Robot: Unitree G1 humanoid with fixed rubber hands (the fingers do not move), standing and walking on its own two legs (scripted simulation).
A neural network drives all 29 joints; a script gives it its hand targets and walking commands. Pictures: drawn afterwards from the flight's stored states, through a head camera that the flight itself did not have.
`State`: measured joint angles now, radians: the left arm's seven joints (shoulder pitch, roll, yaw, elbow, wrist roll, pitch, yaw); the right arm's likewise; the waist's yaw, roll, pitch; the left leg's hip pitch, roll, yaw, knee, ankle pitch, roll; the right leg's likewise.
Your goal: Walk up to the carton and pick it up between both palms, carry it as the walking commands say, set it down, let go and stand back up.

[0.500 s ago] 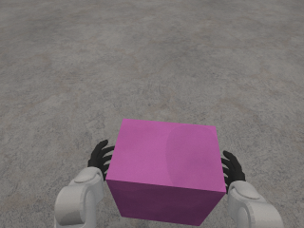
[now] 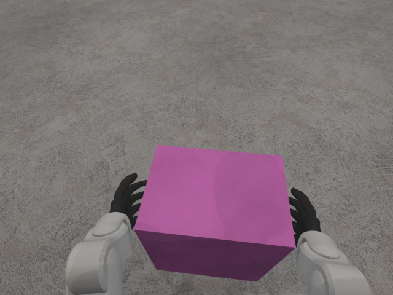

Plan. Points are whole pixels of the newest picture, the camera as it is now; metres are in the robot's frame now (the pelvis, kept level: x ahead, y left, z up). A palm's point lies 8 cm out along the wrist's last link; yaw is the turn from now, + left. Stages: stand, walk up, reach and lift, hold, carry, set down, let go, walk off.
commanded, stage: carry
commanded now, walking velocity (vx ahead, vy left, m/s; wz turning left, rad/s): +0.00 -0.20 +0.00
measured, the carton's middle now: (211, 219) +0.28 +0.00 +0.02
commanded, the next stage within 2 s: none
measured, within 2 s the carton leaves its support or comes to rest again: neither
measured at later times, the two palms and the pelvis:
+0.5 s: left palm (163, 271) +0.17 +0.08 +0.08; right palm (375, 294) +0.16 -0.23 +0.07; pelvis -0.07 -0.08 +0.00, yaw +0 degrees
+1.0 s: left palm out of the picture +0.07 +0.00 +0.08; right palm out of the picture +0.07 -0.31 +0.09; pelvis -0.16 -0.17 +0.00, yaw +1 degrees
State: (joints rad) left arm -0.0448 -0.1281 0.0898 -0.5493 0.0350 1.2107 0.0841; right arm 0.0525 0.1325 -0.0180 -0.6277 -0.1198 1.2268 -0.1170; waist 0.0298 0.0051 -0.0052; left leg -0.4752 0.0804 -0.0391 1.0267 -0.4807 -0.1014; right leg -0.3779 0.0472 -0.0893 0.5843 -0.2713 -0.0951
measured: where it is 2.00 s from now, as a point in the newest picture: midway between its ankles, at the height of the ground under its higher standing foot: outside the picture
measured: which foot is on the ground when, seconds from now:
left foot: up 0.00-0.14, down 0.16-0.38, up 0.40-0.84, down 0.86-1.00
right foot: down 0.00-0.16, up 0.18-0.34, down 0.36-0.84, up 0.86-1.00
